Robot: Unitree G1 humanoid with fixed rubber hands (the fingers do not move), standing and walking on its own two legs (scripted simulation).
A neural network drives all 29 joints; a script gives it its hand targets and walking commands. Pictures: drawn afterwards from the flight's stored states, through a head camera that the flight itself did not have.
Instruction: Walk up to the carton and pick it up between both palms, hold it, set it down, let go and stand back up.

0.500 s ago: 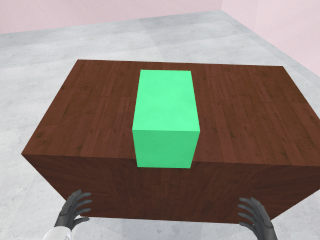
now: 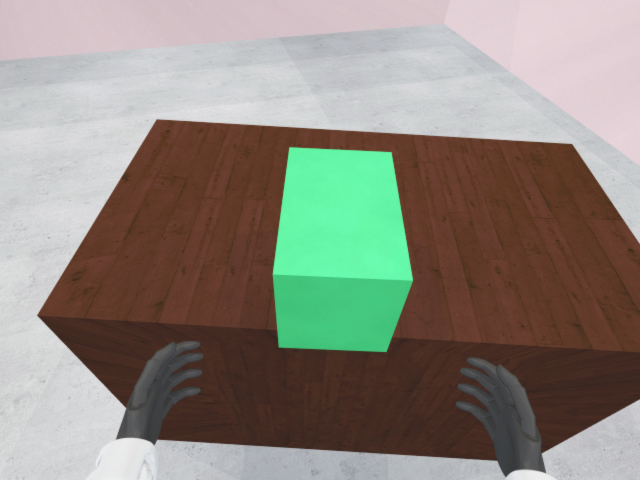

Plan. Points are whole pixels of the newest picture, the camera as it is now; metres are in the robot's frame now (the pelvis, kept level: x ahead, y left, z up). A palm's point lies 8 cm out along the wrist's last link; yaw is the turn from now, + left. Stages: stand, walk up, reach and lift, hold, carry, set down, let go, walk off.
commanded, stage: reach and lift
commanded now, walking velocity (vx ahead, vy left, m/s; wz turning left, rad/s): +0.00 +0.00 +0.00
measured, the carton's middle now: (336, 247) +0.45 +0.01 +0.01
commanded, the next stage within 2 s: none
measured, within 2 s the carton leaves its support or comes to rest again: neither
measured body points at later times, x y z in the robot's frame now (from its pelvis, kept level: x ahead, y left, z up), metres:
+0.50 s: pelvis -0.01 -0.01 +0.00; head -0.02 -0.01 +0.45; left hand +0.23 +0.19 +0.08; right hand +0.25 -0.18 +0.07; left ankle -0.03 +0.13 -0.75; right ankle +0.00 -0.14 -0.75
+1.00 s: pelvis -0.01 -0.01 +0.00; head +0.01 +0.00 +0.45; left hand +0.32 +0.20 +0.11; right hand +0.33 -0.17 +0.10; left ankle -0.03 +0.13 -0.75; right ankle +0.00 -0.14 -0.75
